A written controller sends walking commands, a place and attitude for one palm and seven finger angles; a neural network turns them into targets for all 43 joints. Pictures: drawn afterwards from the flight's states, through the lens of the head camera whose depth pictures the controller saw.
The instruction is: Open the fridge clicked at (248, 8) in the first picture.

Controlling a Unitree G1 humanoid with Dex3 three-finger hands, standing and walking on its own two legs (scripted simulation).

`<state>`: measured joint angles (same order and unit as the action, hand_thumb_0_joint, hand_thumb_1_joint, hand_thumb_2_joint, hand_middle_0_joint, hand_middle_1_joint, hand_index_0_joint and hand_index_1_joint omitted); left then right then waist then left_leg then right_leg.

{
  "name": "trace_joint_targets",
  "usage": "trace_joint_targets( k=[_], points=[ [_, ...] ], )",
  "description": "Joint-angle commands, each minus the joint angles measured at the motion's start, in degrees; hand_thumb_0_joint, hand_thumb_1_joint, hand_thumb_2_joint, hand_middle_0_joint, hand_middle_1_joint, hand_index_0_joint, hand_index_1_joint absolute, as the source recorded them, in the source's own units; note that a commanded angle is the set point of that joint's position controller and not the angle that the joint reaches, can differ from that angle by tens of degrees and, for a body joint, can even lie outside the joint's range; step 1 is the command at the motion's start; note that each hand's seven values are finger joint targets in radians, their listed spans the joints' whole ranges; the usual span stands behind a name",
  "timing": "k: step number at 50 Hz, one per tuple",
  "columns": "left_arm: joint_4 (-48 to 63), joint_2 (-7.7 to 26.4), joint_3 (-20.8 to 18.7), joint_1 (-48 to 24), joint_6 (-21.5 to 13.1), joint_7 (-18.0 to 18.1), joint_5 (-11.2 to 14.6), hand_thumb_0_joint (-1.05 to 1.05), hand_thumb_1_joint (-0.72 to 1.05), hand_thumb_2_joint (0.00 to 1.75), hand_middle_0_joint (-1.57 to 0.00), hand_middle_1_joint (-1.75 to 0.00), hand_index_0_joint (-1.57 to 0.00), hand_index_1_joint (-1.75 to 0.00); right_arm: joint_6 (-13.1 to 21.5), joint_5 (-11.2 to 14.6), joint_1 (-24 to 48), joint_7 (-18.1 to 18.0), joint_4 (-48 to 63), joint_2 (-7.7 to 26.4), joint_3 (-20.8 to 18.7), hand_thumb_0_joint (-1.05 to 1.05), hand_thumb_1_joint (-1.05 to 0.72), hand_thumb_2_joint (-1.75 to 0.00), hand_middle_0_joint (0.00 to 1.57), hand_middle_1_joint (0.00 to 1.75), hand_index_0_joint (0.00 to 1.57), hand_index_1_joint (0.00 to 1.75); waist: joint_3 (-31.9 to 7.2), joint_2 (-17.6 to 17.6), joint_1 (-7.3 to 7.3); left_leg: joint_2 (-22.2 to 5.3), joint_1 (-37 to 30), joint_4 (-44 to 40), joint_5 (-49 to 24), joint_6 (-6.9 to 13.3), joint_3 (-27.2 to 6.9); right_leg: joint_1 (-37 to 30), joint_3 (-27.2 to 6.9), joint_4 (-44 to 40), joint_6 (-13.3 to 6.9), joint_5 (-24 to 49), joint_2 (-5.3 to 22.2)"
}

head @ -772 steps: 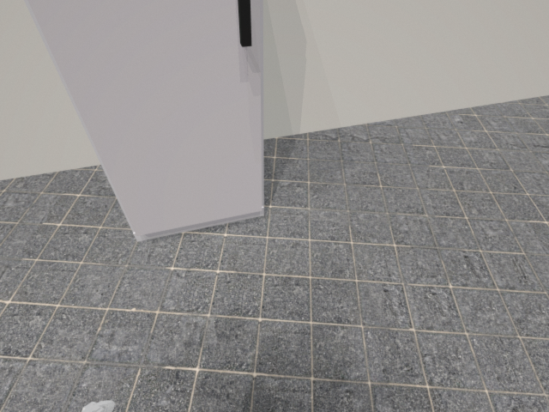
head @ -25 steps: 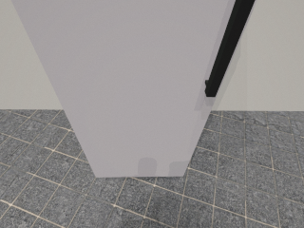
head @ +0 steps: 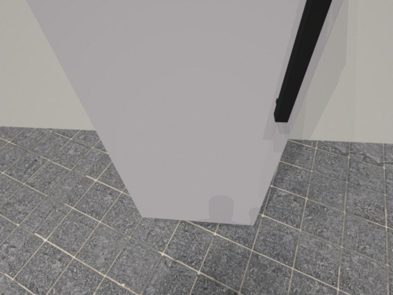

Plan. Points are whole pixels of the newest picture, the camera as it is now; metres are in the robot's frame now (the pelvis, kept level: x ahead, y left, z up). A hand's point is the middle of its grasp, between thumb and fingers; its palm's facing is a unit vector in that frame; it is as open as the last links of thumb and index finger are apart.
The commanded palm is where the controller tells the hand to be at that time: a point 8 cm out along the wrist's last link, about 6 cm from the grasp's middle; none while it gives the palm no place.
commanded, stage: come to a stop and stand still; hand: right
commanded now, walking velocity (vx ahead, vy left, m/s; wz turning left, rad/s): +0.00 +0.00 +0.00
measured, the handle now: (301, 40) +0.50 -0.15 +0.26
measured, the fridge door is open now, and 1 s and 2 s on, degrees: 0 0 0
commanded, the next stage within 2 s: look again from close up in 0.40 s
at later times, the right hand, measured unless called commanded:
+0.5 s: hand out of the picture +0.03 -0.15 -0.18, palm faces +0.08 +0.98 -0.20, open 7.2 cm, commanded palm none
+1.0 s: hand out of the picture +0.01 -0.18 -0.18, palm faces +0.01 +0.98 -0.22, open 7.3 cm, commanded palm none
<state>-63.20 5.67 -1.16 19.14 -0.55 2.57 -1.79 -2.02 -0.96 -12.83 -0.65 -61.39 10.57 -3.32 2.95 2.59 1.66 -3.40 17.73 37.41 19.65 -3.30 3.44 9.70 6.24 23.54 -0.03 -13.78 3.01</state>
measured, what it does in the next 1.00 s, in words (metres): steps on the spot: left foot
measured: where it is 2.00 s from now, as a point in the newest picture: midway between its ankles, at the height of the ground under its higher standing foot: outside the picture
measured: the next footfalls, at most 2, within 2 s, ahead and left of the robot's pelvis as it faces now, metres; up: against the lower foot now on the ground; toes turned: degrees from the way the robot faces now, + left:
left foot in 0.04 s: +0.04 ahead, +0.14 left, +0.00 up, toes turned +5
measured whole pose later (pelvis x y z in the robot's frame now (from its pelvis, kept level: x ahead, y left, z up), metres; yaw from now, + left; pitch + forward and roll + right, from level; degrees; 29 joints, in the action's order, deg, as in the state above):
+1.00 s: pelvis +0.01 +0.00 -0.01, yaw +0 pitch -2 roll -1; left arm -61.9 9.1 0.6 17.5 -1.0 1.1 -1.0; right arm 0.1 -0.6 -15.9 -1.6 -62.8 9.3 0.4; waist 1.5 -1.1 0.0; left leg -4.4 11.6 28.7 15.4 -1.9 3.6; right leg 9.0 6.1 27.0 -0.4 -16.4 1.4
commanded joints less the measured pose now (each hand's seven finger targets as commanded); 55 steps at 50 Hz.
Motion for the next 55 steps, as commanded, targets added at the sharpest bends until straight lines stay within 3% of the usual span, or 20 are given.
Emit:
trace_joint_targets(
  k=[1,2,3,4,5,6,10,14,24,25,26,27,28,29,30,33,38,47,55],
  points=[
    [0.7,8.4,-1.9,3.8,-0.6,-0.1,0.9,0.0,0.9,0.9,-0.2,-0.3,-0.2,-0.3,2.6,-0.1,-6.3,-0.5,-0.1,2.6,0.1,0.0,-0.9,-0.9,0.2,0.3,0.2,0.3,-4.8,-6.1,-2.6,-1.8,-13.4,-17.2,-15.2,1.0,-1.0,3.1,-6.2,1.1,-1.4,14.6,8.0],
    [1.0,5.6,-1.3,3.7,-0.7,-0.4,1.2,0.0,0.9,0.9,-0.2,-0.3,-0.2,-0.3,3.0,-0.2,-6.9,-0.9,-0.7,4.5,-0.1,0.0,-0.9,-0.9,0.2,0.3,0.2,0.3,-5.3,-0.1,-2.54,-7.7,-17.4,-16.6,-21.6,2.7,-5.8,8.0,-3.1,3.5,0.8,5.9,5.6],
    [1.6,3.5,-0.6,3.1,-0.4,-0.7,1.3,0.0,0.9,0.9,-0.2,-0.3,-0.2,-0.3,3.2,0.0,-6.1,-1.1,-0.9,6.1,0.0,0.0,-0.9,-0.9,0.2,0.3,0.2,0.3,-3.5,4.4,-2.15,-12.0,-15.7,-17.3,-26.2,4.9,-7.7,9.7,-1.2,3.3,2.0,-3.0,3.1],
    [1.1,3.0,-0.5,3.5,-0.1,-0.8,1.2,0.0,0.9,0.9,-0.2,-0.3,-0.2,-0.3,2.9,0.0,-4.6,-1.0,-0.9,6.4,0.4,0.0,-0.9,-0.9,0.2,0.3,0.2,0.3,-2.0,3.8,-1.29,-13.1,-11.0,-17.6,-22.8,5.8,-6.1,7.4,-1.1,2.7,2.3,-4.7,2.3],
    [0.0,2.8,-0.4,4.2,0.5,-0.7,0.8,0.0,0.9,0.9,-0.2,-0.3,-0.2,-0.3,3.2,0.1,-3.5,-1.1,-0.7,5.7,0.4,0.0,-0.9,-0.9,0.2,0.3,0.2,0.3,-2.7,8.5,-1.11,-10.4,-9.0,-18.9,-19.2,6.2,-6.5,4.7,-0.8,3.6,2.5,-3.4,2.6],
    [-0.9,3.4,-0.5,4.8,0.8,-0.7,0.6,0.0,0.9,0.9,-0.2,-0.3,-0.2,-0.3,3.2,0.2,-2.3,-1.2,-0.4,4.7,0.5,0.0,-0.9,-0.9,0.2,0.3,0.2,0.3,-1.4,10.2,-0.93,-9.4,-7.4,-20.2,-16.2,6.3,-5.6,3.8,-1.0,4.0,2.6,-2.8,2.9],
    [-2.7,3.6,-0.2,5.7,0.4,-0.7,0.6,0.0,0.9,0.9,-0.2,-0.3,-0.2,-0.3,3.0,0.4,-1.3,-1.3,-0.4,3.3,1.0,0.0,-0.9,-0.9,0.2,0.3,0.2,0.3,1.5,2.6,-0.87,-6.2,-5.8,-18.4,-16.4,4.9,-2.4,1.9,-2.5,0.3,2.4,6.3,4.2],
    [-2.9,4.2,-0.2,4.5,0.1,-0.5,0.6,0.0,0.9,0.9,-0.2,-0.3,-0.2,-0.3,2.9,0.5,-2.4,-1.3,-0.7,3.0,0.9,0.0,-0.9,-0.9,0.2,0.3,0.2,0.3,1.2,-3.9,-1.82,-4.8,-8.6,-16.7,-19.6,3.9,-1.3,2.1,-3.0,-1.4,2.4,9.9,5.2],
    [-1.5,5.4,-0.2,1.6,0.2,-0.2,0.9,0.0,0.9,0.9,-0.2,-0.3,-0.2,-0.3,3.1,0.2,-3.8,-1.2,-1.5,3.2,1.2,0.0,-0.9,-0.9,0.2,0.3,0.2,0.3,0.5,-2.4,-1.63,-4.7,-8.2,-17.8,-21.0,3.7,-1.5,-0.7,-2.8,-1.8,2.2,9.5,5.2],
    [2.6,9.3,-1.0,-5.1,-0.4,-0.9,1.4,0.0,0.9,0.9,-0.2,-0.3,-0.2,-0.3,3.9,0.1,-9.9,-3.8,-4.0,5.2,1.7,0.0,-0.9,-0.9,0.2,0.3,0.2,0.3,2.4,-3.5,-4.01,-7.7,-7.0,-16.0,-43.4,3.0,-8.4,5.4,-0.9,11.2,2.3,4.4,3.6],
    [4.6,5.2,-0.4,-2.2,0.1,-1.3,1.4,0.0,0.9,0.9,-0.2,-0.3,-0.2,-0.3,5.0,0.0,-7.5,-3.1,-0.8,8.2,1.4,0.0,-0.9,-0.9,0.2,0.3,0.2,0.3,-2.3,-2.2,-0.84,-11.0,-9.4,-16.6,-37.7,6.4,-9.7,6.5,-2.9,11.3,1.0,-8.6,2.1],
    [4.1,5.1,-0.5,-1.2,0.2,-1.4,1.3,0.0,0.9,0.9,-0.2,-0.3,-0.2,-0.3,5.1,-0.1,-5.4,-2.5,-0.2,7.3,1.7,0.0,-0.9,-0.9,0.2,0.3,0.2,0.3,-2.1,-3.5,-0.31,-10.0,-6.5,-17.4,-28.9,8.2,-8.5,3.8,-2.5,9.1,1.0,-8.1,1.7],
    [3.6,4.5,-0.3,1.1,0.0,-1.6,1.1,0.0,0.9,0.9,-0.2,-0.3,-0.2,-0.3,5.4,-0.2,-3.8,-2.2,-0.3,7.1,1.8,0.0,-0.9,-0.9,0.2,0.3,0.2,0.3,-3.9,-2.8,0.72,-8.6,-5.1,-16.6,-25.2,8.4,-6.6,0.4,-2.2,6.2,1.0,-3.0,1.7],
    [3.5,5.9,-0.2,3.1,-0.4,-1.7,0.9,0.0,0.9,0.9,-0.2,-0.3,-0.2,-0.3,5.4,0.0,-3.8,-2.1,0.3,6.1,1.9,0.0,-0.9,-0.9,0.2,0.3,0.2,0.3,-5.5,-1.9,1.14,-6.2,-5.5,-14.4,-20.1,7.5,-5.0,-0.7,-4.0,4.3,0.5,1.4,2.2],
    [3.6,7.4,-0.3,3.0,-0.7,-1.6,0.9,0.0,0.9,0.9,-0.2,-0.3,-0.2,-0.3,5.2,0.2,-4.2,-2.1,0.5,4.9,2.2,0.0,-0.9,-0.9,0.2,0.3,0.2,0.3,-5.6,-0.9,0.78,-4.2,-5.6,-13.2,-17.5,6.5,-4.1,-0.4,-5.0,3.6,-0.2,5.2,3.5],
    [4.5,8.1,0.0,0.3,-1.2,-1.3,0.9,0.0,0.9,0.9,-0.2,-0.3,-0.2,-0.3,4.2,0.0,-5.0,-1.7,0.3,3.7,2.6,0.0,-0.9,-0.9,0.2,0.3,0.2,0.3,-0.3,-6.3,-0.81,-2.6,-4.9,-11.9,-12.0,5.4,-2.7,2.9,-6.0,0.3,-1.0,8.3,4.6],
    [4.7,8.9,0.5,-0.1,-1.2,-1.1,0.9,0.0,0.9,0.9,-0.2,-0.3,-0.2,-0.3,3.4,0.0,-6.4,-1.4,-0.3,3.3,3.1,0.0,-0.9,-0.9,0.2,0.3,0.2,0.3,3.7,-4.1,-1.58,-2.0,-4.4,-12.5,-8.1,4.8,-2.7,4.9,-6.8,-3.0,-1.7,3.8,4.2],
    [3.9,9.6,0.9,0.2,-1.3,-1.2,0.8,0.0,0.9,0.9,-0.2,-0.3,-0.2,-0.3,3.0,0.2,-6.3,-1.3,0.0,4.3,3.0,0.0,-0.9,-0.9,0.2,0.3,0.2,0.3,3.1,-3.3,-2.15,-2.7,-5.4,-13.0,-8.2,4.4,-2.8,4.4,-6.4,-4.9,-1.8,1.9,3.7],
    [2.2,9.0,0.9,1.0,-1.5,-1.1,0.9,0.0,0.9,0.9,-0.2,-0.3,-0.2,-0.3,3.2,0.2,-5.4,-1.4,0.2,4.9,2.6,0.0,-0.9,-0.9,0.2,0.3,0.2,0.3,0.8,-2.8,-2.09,-3.2,-6.9,-12.4,-13.1,4.5,-2.9,2.5,-5.3,-3.7,-1.5,7.1,3.6]
  ],
)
